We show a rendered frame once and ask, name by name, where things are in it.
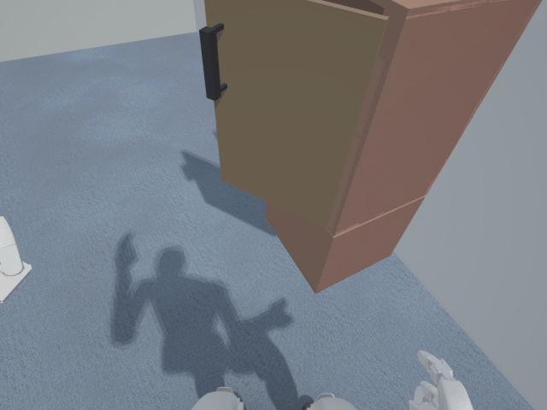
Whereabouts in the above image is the robot left thigh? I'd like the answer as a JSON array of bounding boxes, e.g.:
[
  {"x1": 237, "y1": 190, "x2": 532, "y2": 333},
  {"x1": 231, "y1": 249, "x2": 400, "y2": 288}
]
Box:
[{"x1": 192, "y1": 391, "x2": 244, "y2": 410}]

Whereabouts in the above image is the cupboard door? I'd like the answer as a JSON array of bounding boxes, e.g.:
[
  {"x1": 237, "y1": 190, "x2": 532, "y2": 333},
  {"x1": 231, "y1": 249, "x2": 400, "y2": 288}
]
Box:
[{"x1": 204, "y1": 0, "x2": 390, "y2": 229}]

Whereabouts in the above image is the left robot hand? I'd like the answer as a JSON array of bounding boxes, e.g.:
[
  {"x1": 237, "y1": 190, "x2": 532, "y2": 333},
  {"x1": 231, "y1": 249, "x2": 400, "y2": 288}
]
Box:
[{"x1": 0, "y1": 216, "x2": 32, "y2": 304}]

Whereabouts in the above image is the handle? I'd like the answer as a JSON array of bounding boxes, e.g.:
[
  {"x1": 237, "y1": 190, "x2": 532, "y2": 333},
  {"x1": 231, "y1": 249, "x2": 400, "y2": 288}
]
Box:
[{"x1": 199, "y1": 23, "x2": 227, "y2": 101}]

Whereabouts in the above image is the right robot hand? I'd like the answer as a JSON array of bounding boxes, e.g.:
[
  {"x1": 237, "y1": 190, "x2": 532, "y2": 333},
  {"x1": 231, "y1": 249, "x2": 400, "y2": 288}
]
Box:
[{"x1": 409, "y1": 350, "x2": 473, "y2": 410}]

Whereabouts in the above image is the right robot shin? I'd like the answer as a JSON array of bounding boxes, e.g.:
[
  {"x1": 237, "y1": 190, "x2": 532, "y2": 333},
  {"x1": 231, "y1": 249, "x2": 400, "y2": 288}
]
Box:
[{"x1": 313, "y1": 393, "x2": 335, "y2": 404}]

